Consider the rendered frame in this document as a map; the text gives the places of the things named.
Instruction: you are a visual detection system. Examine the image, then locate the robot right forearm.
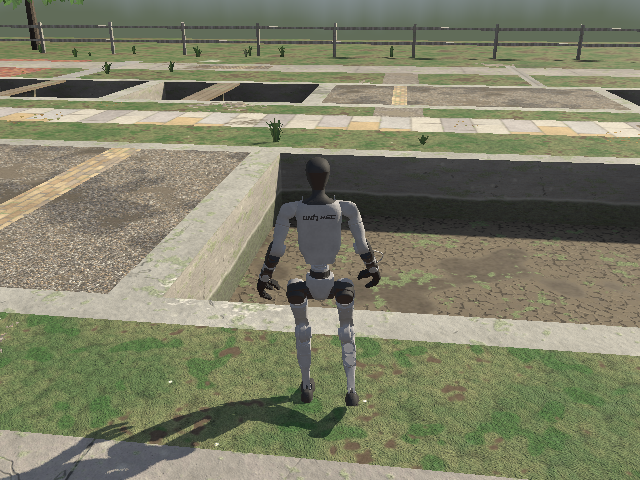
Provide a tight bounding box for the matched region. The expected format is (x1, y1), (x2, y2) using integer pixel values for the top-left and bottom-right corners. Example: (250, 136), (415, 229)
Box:
(360, 239), (379, 273)

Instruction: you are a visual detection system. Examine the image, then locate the robot left hand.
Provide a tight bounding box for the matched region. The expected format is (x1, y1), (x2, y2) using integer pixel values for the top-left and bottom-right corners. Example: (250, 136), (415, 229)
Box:
(257, 278), (280, 300)

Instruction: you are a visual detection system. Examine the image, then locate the robot torso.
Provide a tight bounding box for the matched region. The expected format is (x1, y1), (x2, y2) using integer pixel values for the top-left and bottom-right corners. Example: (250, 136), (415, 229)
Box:
(295, 195), (342, 300)

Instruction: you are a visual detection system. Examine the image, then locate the robot right hand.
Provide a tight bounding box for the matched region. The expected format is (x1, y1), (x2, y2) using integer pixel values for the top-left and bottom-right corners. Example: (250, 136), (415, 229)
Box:
(357, 269), (381, 288)

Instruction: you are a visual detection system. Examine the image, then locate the right robot foot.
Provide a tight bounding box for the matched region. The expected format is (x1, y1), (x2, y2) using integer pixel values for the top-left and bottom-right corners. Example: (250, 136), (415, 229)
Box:
(345, 390), (360, 406)

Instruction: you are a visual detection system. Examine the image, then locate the right robot upper arm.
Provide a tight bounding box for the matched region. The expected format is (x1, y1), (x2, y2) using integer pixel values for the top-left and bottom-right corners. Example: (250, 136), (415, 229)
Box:
(339, 200), (370, 255)

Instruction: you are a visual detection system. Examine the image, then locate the robot left forearm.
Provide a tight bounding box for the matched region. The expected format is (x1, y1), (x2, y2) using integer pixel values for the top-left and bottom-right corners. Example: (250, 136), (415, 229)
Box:
(259, 241), (280, 282)

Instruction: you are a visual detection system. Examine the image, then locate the left robot upper arm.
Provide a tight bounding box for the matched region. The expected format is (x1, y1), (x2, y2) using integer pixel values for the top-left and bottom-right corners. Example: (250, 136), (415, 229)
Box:
(269, 201), (298, 257)

